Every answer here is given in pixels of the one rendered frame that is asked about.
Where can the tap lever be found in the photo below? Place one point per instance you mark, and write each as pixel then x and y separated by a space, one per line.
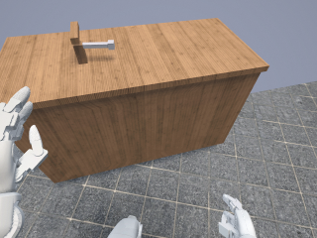
pixel 110 45

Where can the right robot hand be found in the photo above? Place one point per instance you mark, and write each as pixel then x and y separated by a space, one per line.
pixel 237 225

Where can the left robot shin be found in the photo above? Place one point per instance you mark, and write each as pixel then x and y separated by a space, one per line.
pixel 133 217

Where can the counter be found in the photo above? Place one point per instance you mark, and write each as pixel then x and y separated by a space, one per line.
pixel 166 89

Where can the robot left thigh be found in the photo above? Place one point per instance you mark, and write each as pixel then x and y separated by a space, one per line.
pixel 127 228

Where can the left robot hand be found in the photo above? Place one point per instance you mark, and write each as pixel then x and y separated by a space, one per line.
pixel 13 115

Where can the left robot forearm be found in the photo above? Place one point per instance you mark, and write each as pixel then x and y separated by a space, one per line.
pixel 12 217

